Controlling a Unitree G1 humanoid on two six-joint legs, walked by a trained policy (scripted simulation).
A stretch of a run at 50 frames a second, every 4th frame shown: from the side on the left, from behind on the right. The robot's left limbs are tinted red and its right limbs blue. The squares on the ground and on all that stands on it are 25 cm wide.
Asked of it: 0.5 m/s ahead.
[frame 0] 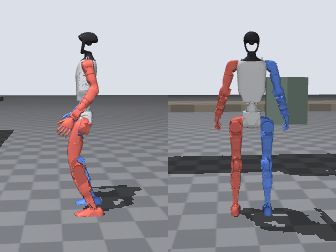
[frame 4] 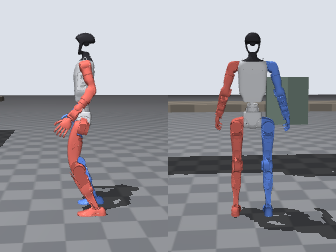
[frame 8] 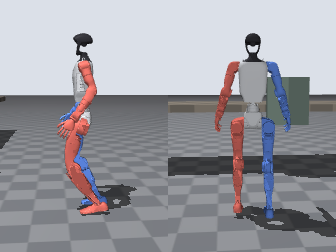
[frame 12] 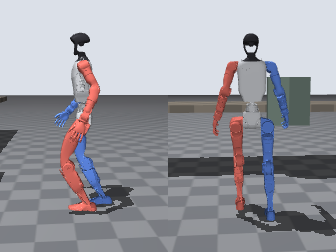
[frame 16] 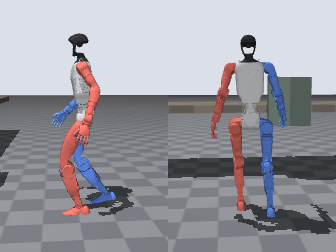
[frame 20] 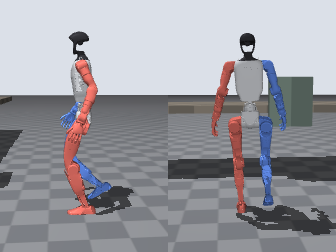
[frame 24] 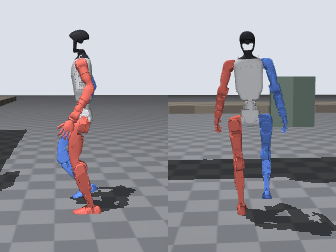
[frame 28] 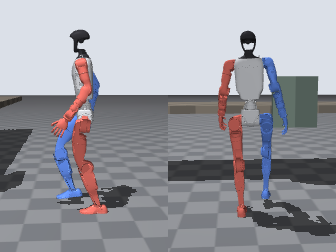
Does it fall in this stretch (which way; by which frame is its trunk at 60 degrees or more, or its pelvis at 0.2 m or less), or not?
no
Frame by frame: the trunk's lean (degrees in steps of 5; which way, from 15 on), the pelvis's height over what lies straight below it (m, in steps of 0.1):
0: 5, 0.8
4: 0, 0.8
8: 0, 0.8
12: 5, 0.8
16: 5, 0.8
20: 5, 0.8
24: 5, 0.8
28: 5, 0.8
